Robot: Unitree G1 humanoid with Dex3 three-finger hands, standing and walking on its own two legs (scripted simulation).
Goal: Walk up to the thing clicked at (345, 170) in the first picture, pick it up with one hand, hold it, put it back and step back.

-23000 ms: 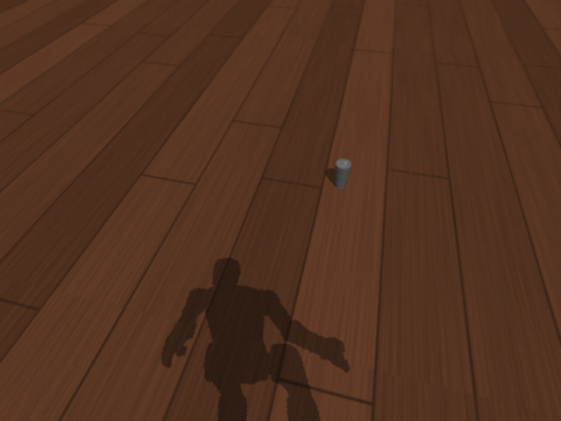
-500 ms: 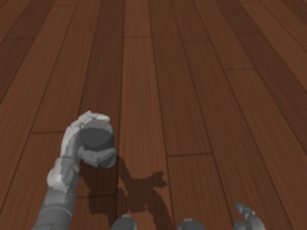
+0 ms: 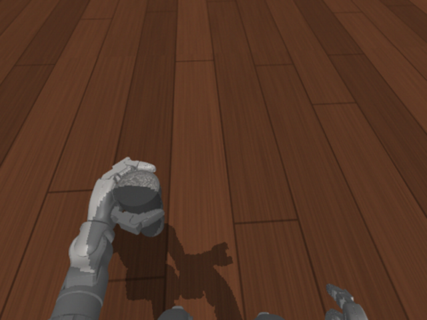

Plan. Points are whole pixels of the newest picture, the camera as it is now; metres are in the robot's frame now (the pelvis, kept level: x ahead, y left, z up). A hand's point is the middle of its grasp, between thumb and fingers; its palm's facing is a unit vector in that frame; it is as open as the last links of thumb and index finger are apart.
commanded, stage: hold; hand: left
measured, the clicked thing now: (145, 208) +0.32 +0.16 +0.00
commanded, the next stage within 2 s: none
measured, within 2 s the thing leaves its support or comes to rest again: neither
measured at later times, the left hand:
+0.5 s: hand (143, 201) +0.31 +0.15 +0.05, palm faces -0.09 -1.00 -0.01, open 10.2 cm
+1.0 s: hand (143, 197) +0.32 +0.15 +0.05, palm faces -0.09 -1.00 -0.01, open 10.2 cm
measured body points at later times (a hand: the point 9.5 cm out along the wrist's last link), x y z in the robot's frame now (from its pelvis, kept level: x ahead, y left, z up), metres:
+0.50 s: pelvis -0.01 +0.00 +0.01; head +0.03 +0.00 +0.46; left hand +0.31 +0.20 +0.05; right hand +0.12 -0.25 -0.10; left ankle +0.02 +0.13 -0.70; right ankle +0.00 -0.14 -0.70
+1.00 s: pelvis +0.00 +0.00 +0.01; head +0.03 +0.00 +0.46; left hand +0.32 +0.20 +0.05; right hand +0.12 -0.25 -0.10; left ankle +0.02 +0.13 -0.70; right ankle +0.00 -0.14 -0.70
